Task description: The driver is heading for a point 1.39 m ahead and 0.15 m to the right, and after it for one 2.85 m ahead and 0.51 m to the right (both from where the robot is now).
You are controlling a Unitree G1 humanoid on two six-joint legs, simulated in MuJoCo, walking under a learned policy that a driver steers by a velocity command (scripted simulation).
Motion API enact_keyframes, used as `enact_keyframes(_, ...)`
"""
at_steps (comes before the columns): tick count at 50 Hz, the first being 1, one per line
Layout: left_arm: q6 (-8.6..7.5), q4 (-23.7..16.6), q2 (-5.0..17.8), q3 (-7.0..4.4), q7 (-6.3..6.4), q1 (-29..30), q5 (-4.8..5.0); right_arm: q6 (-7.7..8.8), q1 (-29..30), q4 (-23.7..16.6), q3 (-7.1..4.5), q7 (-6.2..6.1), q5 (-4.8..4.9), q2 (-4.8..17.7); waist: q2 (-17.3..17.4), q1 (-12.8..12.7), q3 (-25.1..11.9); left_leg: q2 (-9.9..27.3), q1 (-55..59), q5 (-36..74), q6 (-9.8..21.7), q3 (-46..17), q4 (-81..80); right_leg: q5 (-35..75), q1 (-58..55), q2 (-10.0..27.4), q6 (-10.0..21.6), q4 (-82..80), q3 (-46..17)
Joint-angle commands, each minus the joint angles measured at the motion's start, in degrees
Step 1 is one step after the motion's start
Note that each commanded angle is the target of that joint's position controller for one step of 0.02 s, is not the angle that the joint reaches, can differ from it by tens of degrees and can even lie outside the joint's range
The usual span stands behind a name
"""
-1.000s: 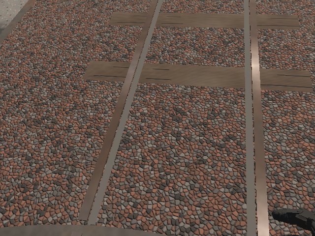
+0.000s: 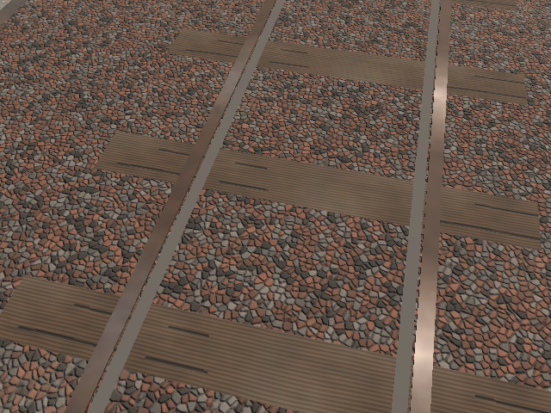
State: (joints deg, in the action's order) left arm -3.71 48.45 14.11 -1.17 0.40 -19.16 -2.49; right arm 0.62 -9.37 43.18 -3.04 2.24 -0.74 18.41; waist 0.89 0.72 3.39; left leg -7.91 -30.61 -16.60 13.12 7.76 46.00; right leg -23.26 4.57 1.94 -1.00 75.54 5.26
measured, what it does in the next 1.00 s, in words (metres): walks ahead: right foot, then left foot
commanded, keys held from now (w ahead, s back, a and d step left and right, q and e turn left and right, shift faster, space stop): w+q+shift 0.28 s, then w+shift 0.02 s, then w+e+shift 0.70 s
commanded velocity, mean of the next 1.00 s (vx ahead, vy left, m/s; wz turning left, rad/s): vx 1.00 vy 0.00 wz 0.01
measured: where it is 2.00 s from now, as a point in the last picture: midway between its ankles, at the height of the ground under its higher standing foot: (323, 72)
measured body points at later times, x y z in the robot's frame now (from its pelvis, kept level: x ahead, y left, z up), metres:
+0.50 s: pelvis +0.47 -0.02 +0.04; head +0.49 -0.01 +0.49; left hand +0.45 +0.28 -0.08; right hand +0.67 -0.26 -0.06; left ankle +0.31 +0.03 -0.58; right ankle +0.54 -0.11 -0.69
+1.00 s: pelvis +0.90 +0.10 +0.05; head +0.91 +0.10 +0.50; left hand +1.08 +0.38 -0.04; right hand +0.91 -0.20 -0.07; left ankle +0.80 +0.21 -0.69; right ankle +0.95 -0.01 -0.60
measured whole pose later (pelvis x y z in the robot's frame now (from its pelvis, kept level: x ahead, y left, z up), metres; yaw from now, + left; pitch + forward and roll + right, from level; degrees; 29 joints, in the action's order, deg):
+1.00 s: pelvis +0.90 +0.10 +0.05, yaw -3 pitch +2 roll +2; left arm 0.0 40.8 20.8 -4.6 -3.5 -9.2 -1.7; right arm 6.1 -23.0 47.3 -3.2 -0.4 -1.4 18.3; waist -3.3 2.3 -1.2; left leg -0.1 -2.3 -19.4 -0.7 9.6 19.7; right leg -11.8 41.7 3.7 4.7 68.7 1.5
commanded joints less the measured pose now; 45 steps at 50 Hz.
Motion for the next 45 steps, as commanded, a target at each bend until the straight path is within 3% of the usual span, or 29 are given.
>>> enact_keyframes(1, -4.23, -11.9, 10.2, -0.9, -0.2, 6.7, 0.13, -0.42, -13.5, 0.6, -4.29, -1.88, -0.33, 11.6, -3.0, 2.8, -5.9, 21.0, 40.1, -10.4, 11.2, -53.4, -34.4, 3.5, 45.5, 0.4, 0.9, 12.7, -11.0)
enact_keyframes(2, -3.8, -11.9, 9.3, -0.57, 0.04, 8.4, -0.72, 0.41, -12.0, 1.3, -3.82, -2.05, -0.09, 10.1, -6.7, 0.3, -2.5, 18.6, 31.7, -3.8, 9.6, -48.3, -33.8, 3.6, 41.7, 2.2, 0.1, 8.2, -10.9)
enact_keyframes(5, -0.1, -11.7, 6.9, 0.22, -0.31, 7.9, -2.18, 3.0, -9.7, 0.9, -2.5, -2.31, 0.75, 7.4, -8.5, -3.7, 0.3, 11.8, 15.5, 5.9, 7.6, -35.3, -34.7, 2.4, 32.8, 5.8, -2.9, -3.1, -9.8)
enact_keyframes(8, 0.37, -17.2, 4.7, 1.45, -1.17, 19.6, -1.06, 4.27, -11.7, 1.0, -2.75, -2.04, 0.73, 7.7, -5.1, -0.5, 3.8, 7.6, 8.3, 15.5, 6.0, -30.0, -36.4, 13.8, 29.0, 5.5, -3.9, -21.0, -6.3)
enact_keyframes(10, 0.13, -18.5, 3.5, 2.02, -1.76, 23.1, 0.04, 4.17, -13.2, 1.2, -3.31, -1.65, 0.96, 8.5, -2.6, 2.0, 1.9, 5.5, 10.8, 23.3, 3.0, -27.9, -35.0, 25.0, 24.8, 2.8, -2.8, -31.8, -4.8)
enact_keyframes(12, -0.07, -19.3, 4.1, 1.93, -1.7, 24.7, 0.81, 4.09, -15.4, 1.8, -3.73, -1.31, 1.34, 9.3, 0.2, 4.3, -0.5, 6.7, 16.5, 31.0, 1.3, -29.2, -33.3, 29.6, 22.1, 0.4, -1.6, -37.6, -4.3)
enact_keyframes(14, -0.35, -19.9, 5.6, 1.51, -1.29, 24.6, 0.98, 3.95, -14.9, 1.7, -4.03, -1.65, 1.17, 9.8, 1.5, 3.9, -1.5, 7.8, 20.9, 35.4, -0.5, -30.4, -30.0, 28.4, 18.4, -0.9, -0.7, -43.6, -5.7)
enact_keyframes(16, -0.69, -17.0, 9.4, -0.23, -0.42, 15.7, 0.85, 4.24, -14.7, 2.3, -4.21, -2.07, 0.55, 11.5, 2.2, 0.1, -7.6, 9.2, 27.6, 51.2, -2.7, -29.6, -20.5, 23.5, 9.0, -3.8, 1.0, -44.9, -4.6)
enact_keyframes(17, -0.98, -14.2, 11.5, -1.5, 0.28, 5.9, 0.99, 4.42, -13.3, 2.6, -4.21, -1.97, -0.17, 12.6, 2.4, -5.6, -12.3, 9.7, 28.7, 55.7, -3.6, -27.9, -10.1, 20.1, 1.1, -3.8, 2.3, -44.8, -3.4)
enact_keyframes(18, -1.01, -10.6, 13.7, -2.84, 1.34, -6.2, 0.88, 4.81, -10.5, 2.3, -3.74, -1.92, -1.06, 11.0, 2.1, -12.1, -16.1, 8.0, 23.0, 51.0, -4.5, -25.0, 4.6, 14.7, -10.0, -1.1, 3.6, -43.4, -4.3)
enact_keyframes(19, -1.11, -8.2, 16.9, -3.78, 2.2, -16.7, -0.3, 5.44, -9.2, 0.6, -1.66, -2.21, -1.97, 2.9, -8.3, -14.1, -20.4, 3.8, 11.9, 16.9, -4.9, -21.0, 27.5, -3.1, -20.3, 9.8, 5.0, -42.1, -18.9)
enact_keyframes(20, -1.12, -7.3, 20.8, -4.85, 0.91, -10.5, -1.03, 5.62, -21.6, -1.2, -0.05, -1.21, 1.8, -1.8, -29.5, -3.1, -25.1, -4.4, -5.5, -9.9, -7.6, -18.5, 38.8, -12.3, -27.2, 21.4, 14.8, -59.4, -59.9)
enact_keyframes(21, -0.73, -9.6, 13.5, -4.3, -0.37, -2.2, -0.18, 4.87, -16.0, 0.6, 0.22, -1.91, -0.56, 2.9, -12.8, -3.5, -14.5, 2.2, -12.1, -4.8, -6.2, -17.7, 38.6, -20.5, -19.8, 18.3, 16.3, -62.1, -58.8)
enact_keyframes(22, -0.82, -9.4, 10.0, -3.68, -0.88, 0.5, 0.81, 4.7, -8.5, -0.8, -0.03, -1.3, -1.38, 4.5, -4.2, -3.9, -9.4, 4.3, -11.5, -0.6, -6.8, -16.9, 35.5, -14.7, -12.4, 15.5, 16.4, -61.1, -48.3)
enact_keyframes(23, -0.82, -7.6, 8.4, -3.32, -1.27, -0.2, 0.74, 4.82, -3.5, -2.3, 0.11, -1.0, -2.27, 4.8, 0.8, -3.7, -6.0, 6.3, -9.7, 0.4, -7.3, -15.4, 31.2, -6.2, -5.9, 12.3, 15.1, -61.2, -41.5)
enact_keyframes(25, -1.28, -3.7, 7.0, -2.59, -1.24, -3.6, 1.08, 4.14, -0.1, -5.5, 1.2, -0.28, -3.84, 2.5, -2.6, -1.3, -2.7, 9.0, -9.0, -1.8, -8.9, -14.3, 24.7, 1.4, 0.5, 8.0, 14.4, -61.8, -35.2)
enact_keyframes(27, -1.8, -2.0, 7.8, -2.82, -1.1, -6.4, 1.84, 3.82, 2.1, -7.8, 2.25, -0.01, -4.31, 1.4, -4.1, -0.3, -1.0, 10.7, -10.5, -3.8, -10.9, -13.2, 18.3, 6.0, 3.0, 6.9, 15.7, -63.8, -33.5)
enact_keyframes(29, -1.93, -2.3, 9.3, -3.46, -0.64, -6.0, 1.71, 4.11, 8.1, -11.0, 3.39, 0.6, -3.66, 1.4, -3.8, -0.4, 1.2, 11.8, -8.2, 1.4, -12.9, -11.3, 7.4, 9.6, 9.0, 6.1, 16.3, -67.5, -30.5)
enact_keyframes(31, -1.85, -3.1, 11.2, -4.4, -0.83, -3.9, 1.85, 4.43, 12.4, -12.5, 4.47, 1.48, -2.2, 0.6, -4.5, -0.8, 1.6, 10.0, 4.3, 9.7, -13.8, -8.5, -5.1, 12.8, 17.5, 3.1, 14.3, -70.3, -25.6)
enact_keyframes(33, -2.1, -3.0, 12.9, -4.99, -1.62, -5.0, 2.74, 4.4, 12.8, -12.3, 4.27, 1.25, -1.31, 1.3, -4.7, -1.4, 0.4, 8.2, 13.6, 16.0, -13.8, -7.1, -8.4, 20.5, 19.0, 4.3, 13.3, -71.3, -25.5)
enact_keyframes(35, -1.94, -2.1, 12.9, -5.03, -1.78, -7.2, 3.21, 4.5, 12.1, -11.9, 3.47, 0.24, -1.46, 3.2, -3.8, -1.5, -1.2, 7.7, 15.8, 15.6, -13.1, -7.6, -12.7, 29.0, 12.5, 4.8, 11.5, -65.7, -25.0)
enact_keyframes(37, -1.59, -1.4, 14.3, -5.37, -1.71, -8.4, 3.12, 4.91, 2.7, -8.9, 1.88, -1.28, -2.13, 5.5, -1.5, 2.8, -8.2, 5.3, 27.8, 9.2, -11.6, -6.5, -16.1, 44.2, 9.5, 1.5, 9.2, -47.8, -21.6)
enact_keyframes(38, -1.86, -2.0, 14.2, -5.46, -1.91, -7.0, 3.32, 5.29, -6.3, -7.1, 0.69, -2.42, -2.64, 7.7, -1.0, 7.4, -13.2, 10.2, 40.3, 5.4, -10.2, -10.5, -15.3, 39.4, 17.1, -1.0, 7.9, -33.6, -20.2)
enact_keyframes(39, -2.52, -3.9, 8.1, -3.97, -1.57, -5.7, 3.1, 5.31, -18.4, -6.1, -1.06, -3.74, -3.7, 12.3, 6.4, 11.2, -21.6, 26.2, 52.1, -16.0, -8.1, -27.2, -18.0, 14.0, 25.5, -4.0, 7.7, -14.8, -16.2)
enact_keyframes(40, -1.89, -6.9, 4.7, -2.8, -1.3, -9.6, 4.92, 4.44, -15.7, -6.4, -1.66, -3.8, -3.75, 14.7, 17.3, 6.3, -25.7, 36.4, 54.3, -32.6, -3.7, -54.9, -30.1, -3.4, 37.6, -6.4, 7.2, -0.9, -11.4)
enact_keyframes(41, -0.71, -5.8, 7.3, -2.93, -0.91, -6.2, 3.24, 4.04, -10.5, -6.7, -1.38, -3.77, -2.97, 10.0, 10.2, 4.9, -16.1, 34.1, 46.9, -33.5, -2.6, -52.6, -31.6, 2.2, 43.5, -1.7, 7.6, 3.1, -10.3)
enact_keyframes(42, -0.03, -6.0, 7.7, -3.09, -1.38, -1.7, 2.11, 4.33, -8.1, -6.7, -0.38, -3.41, -2.37, 5.2, 4.4, 4.7, -9.7, 31.2, 40.9, -23.6, -3.3, -42.2, -30.8, 5.5, 44.1, 0.3, 7.4, 1.8, -9.5)
enact_keyframes(43, 0.52, -6.1, 6.8, -3.06, -2.0, 0.6, 1.76, 4.66, -7.7, -5.5, 0.03, -3.04, -2.42, 3.1, 1.6, 3.7, -5.4, 28.7, 35.1, -11.8, -4.0, -33.9, -31.8, 6.8, 42.8, 1.8, 6.8, -0.1, -9.5)
enact_keyframes(45, 2.19, -7.3, 4.6, -2.75, -3.23, 2.2, 0.84, 5.58, -8.5, -3.0, 0.26, -3.0, -1.66, 2.1, 4.9, 0.9, -1.8, 25.8, 29.4, -0.6, -5.8, -23.2, -33.7, 7.0, 41.5, 3.9, 5.9, -2.5, -9.5)
Velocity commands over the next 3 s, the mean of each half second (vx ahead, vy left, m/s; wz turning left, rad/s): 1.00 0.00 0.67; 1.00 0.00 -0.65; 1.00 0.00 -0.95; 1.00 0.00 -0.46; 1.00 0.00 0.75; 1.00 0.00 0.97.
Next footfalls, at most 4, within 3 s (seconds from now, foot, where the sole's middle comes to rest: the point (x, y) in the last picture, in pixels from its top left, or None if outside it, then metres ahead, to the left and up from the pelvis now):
0.36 right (328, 362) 0.58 -0.10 -0.72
0.76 left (204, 271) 0.84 0.22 -0.72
1.20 right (280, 159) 1.26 0.01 -0.72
1.60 left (273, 76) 1.70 0.02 -0.72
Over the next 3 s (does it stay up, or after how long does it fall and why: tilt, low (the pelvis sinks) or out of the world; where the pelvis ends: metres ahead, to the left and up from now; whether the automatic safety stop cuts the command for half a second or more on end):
stays up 2.55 -0.61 0.04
